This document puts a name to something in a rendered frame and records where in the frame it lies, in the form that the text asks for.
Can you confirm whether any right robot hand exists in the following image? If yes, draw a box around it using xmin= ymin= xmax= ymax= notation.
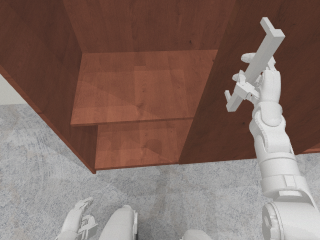
xmin=232 ymin=53 xmax=281 ymax=108

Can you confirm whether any robot right upper arm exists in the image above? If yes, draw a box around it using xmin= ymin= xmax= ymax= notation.
xmin=262 ymin=201 xmax=320 ymax=240

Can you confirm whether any left robot hand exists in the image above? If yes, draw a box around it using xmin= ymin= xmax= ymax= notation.
xmin=60 ymin=197 xmax=98 ymax=240

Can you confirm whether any robot thigh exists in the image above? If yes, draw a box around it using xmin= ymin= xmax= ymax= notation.
xmin=98 ymin=208 xmax=138 ymax=240
xmin=179 ymin=229 xmax=212 ymax=240

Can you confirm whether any handle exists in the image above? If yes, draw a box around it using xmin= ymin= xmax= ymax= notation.
xmin=224 ymin=17 xmax=286 ymax=112

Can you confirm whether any right robot thigh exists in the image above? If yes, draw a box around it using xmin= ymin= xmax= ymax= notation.
xmin=179 ymin=229 xmax=212 ymax=240

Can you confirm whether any right robot forearm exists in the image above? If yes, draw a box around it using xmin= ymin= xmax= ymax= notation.
xmin=249 ymin=101 xmax=320 ymax=216

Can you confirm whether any left robot thigh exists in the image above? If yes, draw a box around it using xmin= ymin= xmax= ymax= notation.
xmin=98 ymin=208 xmax=138 ymax=240

